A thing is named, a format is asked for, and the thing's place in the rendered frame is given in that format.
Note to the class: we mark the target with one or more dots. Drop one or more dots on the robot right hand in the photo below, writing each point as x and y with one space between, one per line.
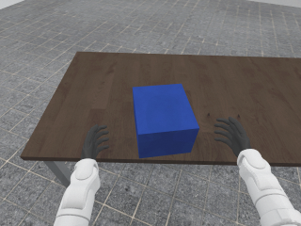
236 139

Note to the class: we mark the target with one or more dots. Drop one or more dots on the robot right forearm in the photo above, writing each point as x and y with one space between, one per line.
263 187

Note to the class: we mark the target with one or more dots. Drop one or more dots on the table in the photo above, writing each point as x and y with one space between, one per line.
263 93

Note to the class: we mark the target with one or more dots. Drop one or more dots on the carton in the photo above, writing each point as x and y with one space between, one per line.
165 123

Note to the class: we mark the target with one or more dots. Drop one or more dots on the robot left forearm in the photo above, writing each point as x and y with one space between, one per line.
77 202

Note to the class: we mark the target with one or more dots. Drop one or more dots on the robot left hand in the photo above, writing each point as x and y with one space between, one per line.
90 148

